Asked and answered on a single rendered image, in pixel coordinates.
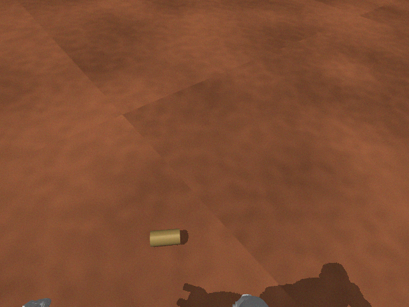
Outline can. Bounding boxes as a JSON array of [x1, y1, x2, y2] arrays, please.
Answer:
[[150, 228, 180, 247]]

